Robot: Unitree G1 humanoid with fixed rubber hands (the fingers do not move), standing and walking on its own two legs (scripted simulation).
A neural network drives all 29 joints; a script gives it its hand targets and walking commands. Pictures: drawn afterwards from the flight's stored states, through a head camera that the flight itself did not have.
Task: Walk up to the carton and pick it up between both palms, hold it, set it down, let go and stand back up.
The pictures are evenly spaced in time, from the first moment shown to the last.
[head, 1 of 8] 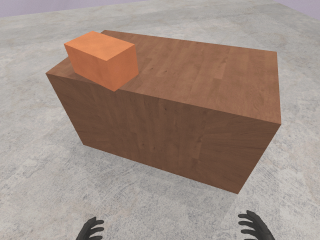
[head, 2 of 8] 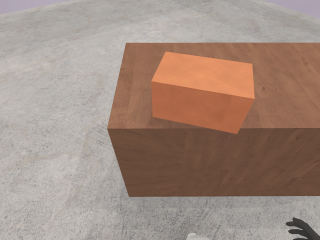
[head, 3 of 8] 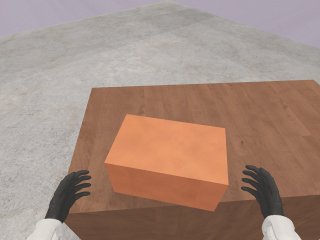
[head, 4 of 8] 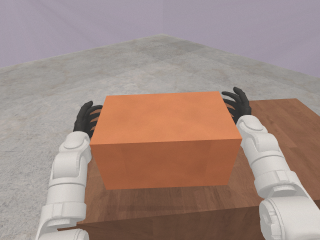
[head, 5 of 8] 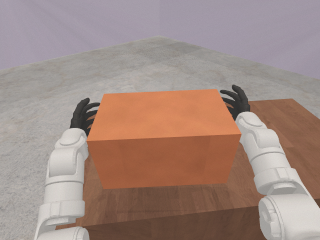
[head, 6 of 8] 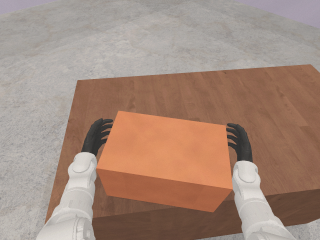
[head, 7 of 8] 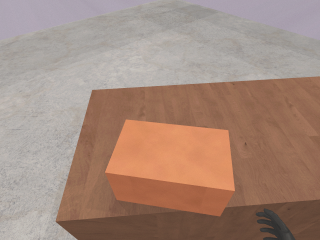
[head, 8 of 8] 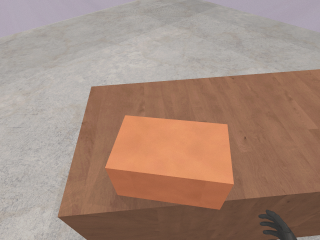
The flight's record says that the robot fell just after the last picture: no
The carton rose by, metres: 0.18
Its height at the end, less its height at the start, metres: +0.00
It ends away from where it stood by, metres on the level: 0.01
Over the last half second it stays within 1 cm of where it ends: yes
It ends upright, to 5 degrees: yes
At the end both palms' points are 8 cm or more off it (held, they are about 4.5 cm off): yes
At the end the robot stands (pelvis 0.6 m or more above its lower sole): yes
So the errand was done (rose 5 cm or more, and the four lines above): yes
